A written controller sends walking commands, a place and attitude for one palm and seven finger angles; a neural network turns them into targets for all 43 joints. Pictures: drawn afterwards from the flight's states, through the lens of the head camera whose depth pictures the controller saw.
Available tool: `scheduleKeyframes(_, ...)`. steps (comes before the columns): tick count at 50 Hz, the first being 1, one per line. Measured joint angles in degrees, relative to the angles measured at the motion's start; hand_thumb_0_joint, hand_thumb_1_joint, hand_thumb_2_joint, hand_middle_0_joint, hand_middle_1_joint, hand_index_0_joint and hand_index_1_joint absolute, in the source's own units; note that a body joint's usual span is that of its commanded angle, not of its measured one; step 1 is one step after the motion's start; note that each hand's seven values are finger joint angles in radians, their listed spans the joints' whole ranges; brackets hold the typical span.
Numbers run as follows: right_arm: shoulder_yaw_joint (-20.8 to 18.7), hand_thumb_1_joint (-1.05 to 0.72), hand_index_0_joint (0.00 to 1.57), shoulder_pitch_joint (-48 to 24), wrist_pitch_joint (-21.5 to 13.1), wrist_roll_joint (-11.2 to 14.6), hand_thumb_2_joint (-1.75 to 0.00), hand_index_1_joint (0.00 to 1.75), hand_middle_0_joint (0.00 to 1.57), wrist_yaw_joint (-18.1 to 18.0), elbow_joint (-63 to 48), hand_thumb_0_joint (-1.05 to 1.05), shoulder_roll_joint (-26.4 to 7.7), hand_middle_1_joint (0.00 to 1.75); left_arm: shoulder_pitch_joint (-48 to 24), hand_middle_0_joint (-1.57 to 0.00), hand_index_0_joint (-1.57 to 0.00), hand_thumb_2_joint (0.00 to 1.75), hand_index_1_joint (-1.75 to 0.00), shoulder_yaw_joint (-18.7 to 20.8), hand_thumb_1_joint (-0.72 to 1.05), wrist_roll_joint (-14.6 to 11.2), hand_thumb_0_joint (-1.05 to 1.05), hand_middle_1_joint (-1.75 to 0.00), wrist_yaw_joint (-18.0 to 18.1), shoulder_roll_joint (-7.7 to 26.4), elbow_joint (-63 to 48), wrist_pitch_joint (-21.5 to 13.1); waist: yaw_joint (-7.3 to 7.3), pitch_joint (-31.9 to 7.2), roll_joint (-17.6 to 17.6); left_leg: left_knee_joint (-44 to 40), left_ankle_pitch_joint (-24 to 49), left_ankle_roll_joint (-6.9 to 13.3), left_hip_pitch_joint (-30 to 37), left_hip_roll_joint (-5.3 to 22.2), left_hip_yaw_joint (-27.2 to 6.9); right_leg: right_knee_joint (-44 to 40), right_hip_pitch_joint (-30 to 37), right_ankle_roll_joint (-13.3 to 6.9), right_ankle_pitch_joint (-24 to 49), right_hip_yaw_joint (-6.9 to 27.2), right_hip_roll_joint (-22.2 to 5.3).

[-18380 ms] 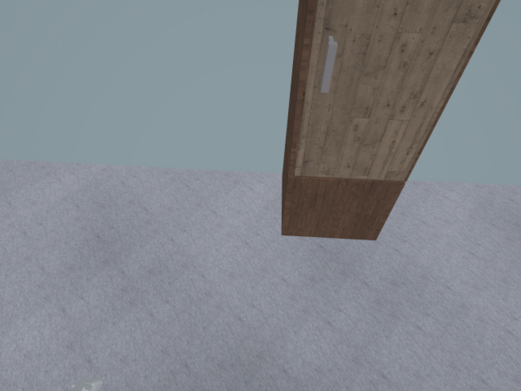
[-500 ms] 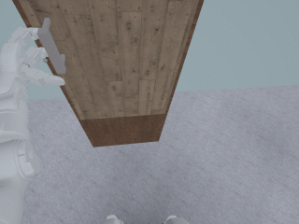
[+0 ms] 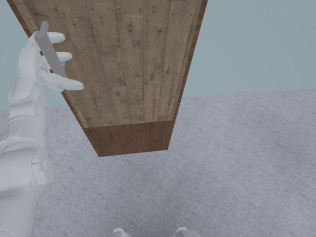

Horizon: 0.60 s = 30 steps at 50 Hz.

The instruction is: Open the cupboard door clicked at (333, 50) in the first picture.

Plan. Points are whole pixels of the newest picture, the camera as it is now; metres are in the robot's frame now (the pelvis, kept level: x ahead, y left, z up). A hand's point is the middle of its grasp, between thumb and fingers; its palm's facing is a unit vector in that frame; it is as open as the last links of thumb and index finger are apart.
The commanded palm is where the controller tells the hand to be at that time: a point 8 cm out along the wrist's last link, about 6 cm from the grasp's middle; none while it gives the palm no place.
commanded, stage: slide the fingers in behind the handle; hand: left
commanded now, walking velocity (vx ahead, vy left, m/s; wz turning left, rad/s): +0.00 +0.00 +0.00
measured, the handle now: (53, 51) +0.55 +0.23 +0.13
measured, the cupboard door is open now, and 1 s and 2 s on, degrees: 0 0 30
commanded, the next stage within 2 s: close the thumb around the handle in 0.36 s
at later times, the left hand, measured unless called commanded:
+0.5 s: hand (60, 64) +0.51 +0.20 +0.13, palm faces +0.05 -1.00 -0.01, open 13.8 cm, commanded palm +0.48 +0.25 +0.13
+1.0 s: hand (55, 66) +0.50 +0.21 +0.13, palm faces +0.05 -1.00 +0.00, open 6.7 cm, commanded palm +0.47 +0.25 +0.13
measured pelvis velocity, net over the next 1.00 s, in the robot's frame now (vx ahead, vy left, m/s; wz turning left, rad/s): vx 0.00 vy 0.01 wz -0.01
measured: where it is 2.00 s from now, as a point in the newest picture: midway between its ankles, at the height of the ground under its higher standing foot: outside the picture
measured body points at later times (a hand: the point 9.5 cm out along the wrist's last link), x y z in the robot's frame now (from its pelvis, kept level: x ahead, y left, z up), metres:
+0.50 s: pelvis +0.00 +0.00 +0.00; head +0.09 +0.01 +0.44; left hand +0.50 +0.25 +0.13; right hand +0.00 -0.28 -0.11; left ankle +0.00 +0.11 -0.70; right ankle -0.02 -0.13 -0.70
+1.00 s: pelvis +0.00 +0.01 +0.00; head +0.09 +0.02 +0.44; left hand +0.49 +0.26 +0.13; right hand +0.01 -0.26 -0.11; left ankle +0.00 +0.11 -0.70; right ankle -0.02 -0.13 -0.70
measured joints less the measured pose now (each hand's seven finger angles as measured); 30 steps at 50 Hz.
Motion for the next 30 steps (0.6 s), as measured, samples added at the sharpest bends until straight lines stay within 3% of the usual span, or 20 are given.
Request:
scheduleKeyframes(25, 0.05, -0.9, 0.2, -0.11, 0.02, 0.31, -0.9, 0.3, 0.2, -0.83, -0.53, 0.0, -0.61, 0.3, -0.56, -0.3, -0.32, 0.3, -1.21, 1.36, -0.5, 0.31, -0.02, -1.2, -1.2, 2.19, 1.85, -0.31, -0.69, 0.29, -0.27, -1.01, 0.74, -0.26, 0.33, 0.26, 0.24, -0.57, -0.05, -0.29, 0.62, 0.32, 0.32)
scheduleKeyframes(30, -0.1, -0.9, 0.2, 0.04, 0.17, 0.32, -0.9, 0.3, 0.2, -0.73, -0.7, 0.0, -0.58, 0.3, 0.53, -0.3, -0.32, 0.33, -1.22, 1.55, -0.42, -0.09, -0.02, -1.2, -1.31, 1.99, 0.6, -0.4, -0.5, 0.04, -0.31, -1.02, 0.55, -0.12, 0.51, 0.27, 0.42, -0.81, 0.16, -0.13, 0.64, 0.51, 0.33)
